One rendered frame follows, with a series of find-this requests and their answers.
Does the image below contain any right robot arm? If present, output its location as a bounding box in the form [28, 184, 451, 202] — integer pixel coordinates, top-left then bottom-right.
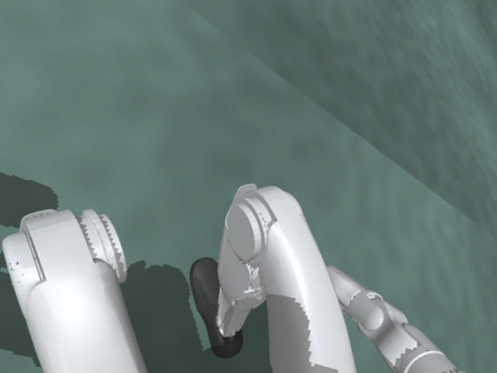
[348, 290, 466, 373]

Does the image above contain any right robot foot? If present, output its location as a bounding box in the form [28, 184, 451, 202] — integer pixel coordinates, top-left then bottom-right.
[189, 257, 243, 358]

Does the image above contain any right robot hand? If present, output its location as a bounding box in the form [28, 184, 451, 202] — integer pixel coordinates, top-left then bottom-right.
[326, 265, 367, 315]

